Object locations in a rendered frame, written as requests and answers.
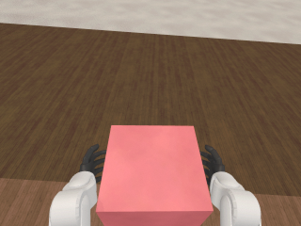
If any robot right forearm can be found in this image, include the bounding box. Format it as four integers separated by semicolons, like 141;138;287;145
210;171;261;226

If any left robot hand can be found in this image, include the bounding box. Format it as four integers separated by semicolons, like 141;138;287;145
79;144;107;184

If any carton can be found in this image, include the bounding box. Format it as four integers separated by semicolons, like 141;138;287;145
95;125;214;226

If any robot left forearm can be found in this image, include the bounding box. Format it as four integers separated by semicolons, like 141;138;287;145
49;171;98;226

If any right robot hand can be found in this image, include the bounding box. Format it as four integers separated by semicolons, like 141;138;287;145
199;144;226;186

